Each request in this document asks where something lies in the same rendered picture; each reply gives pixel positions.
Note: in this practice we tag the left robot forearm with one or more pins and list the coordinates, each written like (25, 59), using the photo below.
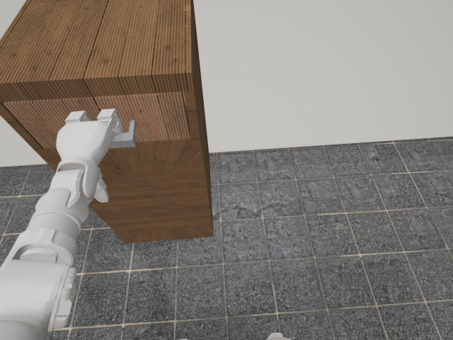
(57, 221)

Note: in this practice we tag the handle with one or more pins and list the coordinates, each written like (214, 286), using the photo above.
(125, 139)

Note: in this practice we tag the robot left hand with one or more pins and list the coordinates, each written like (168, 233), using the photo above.
(90, 140)

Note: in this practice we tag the drawer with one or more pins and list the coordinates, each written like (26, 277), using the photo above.
(159, 116)

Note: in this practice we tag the cabinet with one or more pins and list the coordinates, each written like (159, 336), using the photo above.
(158, 190)

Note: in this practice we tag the left robot upper arm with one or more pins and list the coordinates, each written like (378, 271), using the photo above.
(35, 298)

